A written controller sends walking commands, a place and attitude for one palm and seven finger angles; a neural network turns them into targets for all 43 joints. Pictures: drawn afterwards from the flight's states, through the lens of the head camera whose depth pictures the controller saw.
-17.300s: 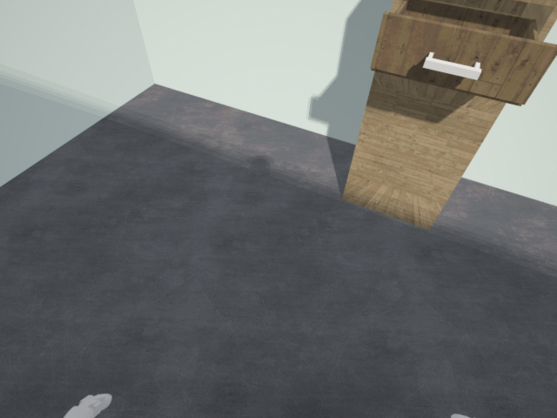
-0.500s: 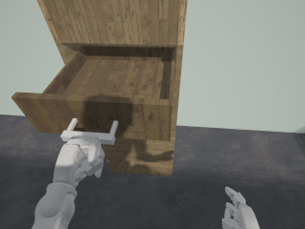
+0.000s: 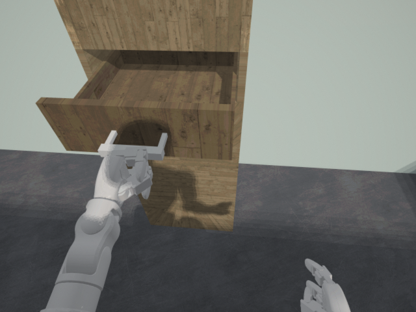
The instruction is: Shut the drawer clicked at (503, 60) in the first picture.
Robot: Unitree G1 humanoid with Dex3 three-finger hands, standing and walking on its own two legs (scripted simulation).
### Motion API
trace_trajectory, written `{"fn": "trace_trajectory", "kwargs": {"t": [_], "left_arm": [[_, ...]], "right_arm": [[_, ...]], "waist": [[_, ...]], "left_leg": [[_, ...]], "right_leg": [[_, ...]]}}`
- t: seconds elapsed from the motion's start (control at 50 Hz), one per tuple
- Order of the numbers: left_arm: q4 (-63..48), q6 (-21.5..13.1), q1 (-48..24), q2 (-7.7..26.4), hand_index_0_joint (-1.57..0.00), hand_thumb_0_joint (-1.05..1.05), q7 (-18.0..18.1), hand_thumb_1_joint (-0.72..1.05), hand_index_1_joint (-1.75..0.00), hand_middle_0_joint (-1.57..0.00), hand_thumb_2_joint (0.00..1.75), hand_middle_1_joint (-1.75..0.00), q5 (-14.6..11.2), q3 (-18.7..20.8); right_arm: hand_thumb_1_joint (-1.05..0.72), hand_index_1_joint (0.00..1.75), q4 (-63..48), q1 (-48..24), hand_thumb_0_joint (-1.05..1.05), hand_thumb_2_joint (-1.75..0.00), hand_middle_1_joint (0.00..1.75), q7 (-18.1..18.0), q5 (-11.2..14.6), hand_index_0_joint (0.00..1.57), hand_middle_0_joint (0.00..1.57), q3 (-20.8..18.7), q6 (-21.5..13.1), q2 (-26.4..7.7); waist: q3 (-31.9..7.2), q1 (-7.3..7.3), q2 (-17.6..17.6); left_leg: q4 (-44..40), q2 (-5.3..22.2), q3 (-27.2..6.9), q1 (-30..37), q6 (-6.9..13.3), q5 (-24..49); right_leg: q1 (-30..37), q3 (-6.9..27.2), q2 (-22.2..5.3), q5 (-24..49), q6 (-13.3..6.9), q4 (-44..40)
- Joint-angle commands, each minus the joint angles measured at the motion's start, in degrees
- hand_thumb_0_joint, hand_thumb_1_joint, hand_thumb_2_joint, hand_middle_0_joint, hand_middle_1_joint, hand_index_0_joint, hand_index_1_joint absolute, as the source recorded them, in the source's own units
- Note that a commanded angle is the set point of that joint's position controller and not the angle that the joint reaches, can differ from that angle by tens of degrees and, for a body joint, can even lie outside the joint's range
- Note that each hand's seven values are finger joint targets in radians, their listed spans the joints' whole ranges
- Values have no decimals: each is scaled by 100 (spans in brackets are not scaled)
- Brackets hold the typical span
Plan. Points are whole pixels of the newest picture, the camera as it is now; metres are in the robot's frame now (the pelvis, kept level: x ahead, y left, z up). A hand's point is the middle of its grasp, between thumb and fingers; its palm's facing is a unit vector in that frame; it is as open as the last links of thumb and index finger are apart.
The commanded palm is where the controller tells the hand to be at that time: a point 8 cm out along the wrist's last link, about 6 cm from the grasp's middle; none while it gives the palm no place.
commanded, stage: push the drawer shut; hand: left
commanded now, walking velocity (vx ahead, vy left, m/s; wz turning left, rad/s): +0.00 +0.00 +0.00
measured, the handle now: (134, 144) +0.40 +0.18 +0.12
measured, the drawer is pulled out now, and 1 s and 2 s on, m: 0.22 0.10 0.00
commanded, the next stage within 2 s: none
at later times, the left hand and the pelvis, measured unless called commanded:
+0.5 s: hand (156, 148) +0.39 +0.13 +0.12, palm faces -0.03 -1.00 -0.04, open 2.9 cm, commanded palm +0.38 +0.18 +0.12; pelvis +0.01 +0.00 +0.00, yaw -1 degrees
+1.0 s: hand (161, 130) +0.45 +0.13 +0.12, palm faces -0.03 -1.00 -0.02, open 2.8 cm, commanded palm +0.44 +0.18 +0.12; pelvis +0.01 +0.01 +0.00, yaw -1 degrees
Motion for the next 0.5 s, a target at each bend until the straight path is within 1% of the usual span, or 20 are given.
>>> {"fn": "trace_trajectory", "kwargs": {"t": [0.0,0.06,0.08,0.12,0.14,0.16,0.18,0.2,0.22,0.26,0.28,0.3,0.32,0.36,0.38,0.4,0.42,0.44,0.46,0.48], "left_arm": [[-762,-366,-2698,704,-140,0,67,90,-160,-140,90,-160,-97,552],[-615,-403,-3019,584,-140,0,45,90,-160,-140,90,-160,-122,470],[-392,-415,-2938,745,-140,0,56,90,-160,-140,90,-160,-86,606],[-300,-462,-3145,624,-140,0,30,90,-160,-140,90,-160,-104,515],[-198,-479,-3159,622,-140,0,22,90,-160,-140,90,-160,-104,531],[-139,-497,-3270,620,-140,0,23,90,-160,-140,90,-160,-91,504],[65,-509,-3314,667,-140,0,44,90,-160,-140,90,-160,-71,546],[72,-539,-3441,635,-140,0,36,90,-160,-140,90,-160,-67,519],[47,-567,-3553,648,-140,0,33,90,-160,-140,90,-160,-55,531],[204,-598,-3475,749,-140,0,33,90,-160,-140,90,-160,-55,666],[320,-615,-3461,939,-140,0,47,90,-160,-140,90,-160,-45,835],[343,-635,-3499,899,-140,0,15,90,-160,-140,90,-160,-50,813],[431,-642,-3517,1013,-140,0,10,90,-160,-140,90,-160,-57,940],[486,-674,-3717,912,-140,0,-30,90,-160,-140,90,-160,-72,840],[579,-697,-3855,994,-140,0,-30,90,-160,-140,90,-160,-40,871],[589,-707,-3854,845,-140,0,-54,90,-160,-140,90,-160,-60,794],[665,-718,-3886,969,-140,0,-49,90,-160,-140,90,-160,-75,917],[693,-728,-3976,914,-140,0,-63,90,-160,-140,90,-160,-65,837],[816,-729,-4048,928,-140,0,-59,90,-160,-140,90,-160,-69,867],[890,-749,-4192,1022,-140,0,-52,90,-160,-140,90,-160,-40,883]], "right_arm": [[-90,30,-812,-562,0,-90,30,-34,40,20,20,-302,-267,-666],[-90,30,-812,-492,0,-90,30,-14,45,20,20,-320,-263,-650],[-90,30,-773,-453,0,-90,30,-12,40,20,20,-336,-242,-687],[-90,30,-780,-399,0,-90,30,0,47,20,20,-348,-216,-681],[-90,30,-788,-375,0,-90,30,5,45,20,20,-362,-211,-692],[-90,30,-776,-356,0,-90,30,3,49,20,20,-366,-193,-707],[-90,30,-741,-316,0,-90,30,6,52,20,20,-372,-170,-717],[-90,30,-740,-275,0,-90,30,13,48,20,20,-381,-156,-719],[-90,30,-736,-233,0,-90,30,18,41,20,20,-400,-153,-723],[-90,30,-742,-195,0,-90,30,32,38,20,20,-420,-130,-739],[-90,30,-720,-162,0,-90,30,31,26,20,20,-426,-104,-774],[-90,30,-723,-139,0,-90,30,42,27,20,20,-426,-82,-760],[-90,30,-730,-124,0,-90,30,41,30,20,20,-435,-59,-761],[-90,30,-710,-87,0,-90,30,46,41,20,20,-441,-21,-751],[-90,30,-679,-61,0,-90,30,46,44,20,20,-444,-2,-769],[-90,30,-701,-51,0,-90,30,60,39,20,20,-442,4,-741],[-90,30,-675,-18,0,-90,30,55,41,20,20,-452,22,-758],[-90,30,-670,11,0,-90,30,56,40,20,20,-452,37,-757],[-90,30,-657,36,0,-90,30,54,45,20,20,-453,50,-762],[-90,30,-636,47,0,-90,30,50,47,20,20,-453,73,-786]], "waist": [[-1134,-187,-351],[-1310,-211,-195],[-1323,-182,-396],[-1347,-216,-334],[-1346,-196,-394],[-1345,-216,-294],[-1280,-232,-415],[-1284,-248,-355],[-1402,-255,-360],[-1524,-191,-407],[-1523,-176,-581],[-1583,-171,-533],[-1587,-148,-553],[-1582,-212,-501],[-1515,-249,-469],[-1535,-231,-325],[-1545,-232,-346],[-1583,-265,-280],[-1531,-274,-361],[-1462,-325,-412]], "left_leg": [[-691,-90,-101,-61,128,81],[-666,-101,-88,83,113,304],[-667,-75,-98,-9,120,331],[-675,-89,-61,41,120,387],[-683,-84,-73,25,111,399],[-671,-92,-58,48,112,433],[-677,-75,-67,-13,127,423],[-683,-79,-57,31,130,478],[-676,-84,-44,86,129,554],[-667,-88,-22,63,124,651],[-662,-77,-27,-8,142,726],[-683,-92,0,-2,141,792],[-671,-96,24,-33,140,828],[-658,-97,45,8,139,886],[-649,-85,36,8,152,888],[-664,-96,44,39,145,879],[-651,-94,48,49,143,888],[-653,-99,49,75,142,928],[-646,-97,41,44,141,902],[-639,-80,23,-3,158,852]], "right_leg": [[397,516,-5,-226,120,-865],[439,498,1,121,107,-822],[481,489,10,107,111,-816],[479,497,15,232,112,-826],[479,477,17,254,109,-815],[454,483,20,324,101,-802],[427,485,26,284,112,-814],[425,497,32,380,108,-819],[471,487,32,509,109,-792],[587,501,26,653,103,-769],[667,512,30,732,113,-769],[743,526,25,850,110,-762],[798,550,22,930,111,-764],[760,540,28,1048,113,-768],[700,538,39,1032,110,-768],[682,532,40,1040,102,-766],[677,531,45,1065,97,-777],[675,527,51,1121,94,-764],[639,515,53,1109,96,-770],[584,521,61,1023,106,-776]]}}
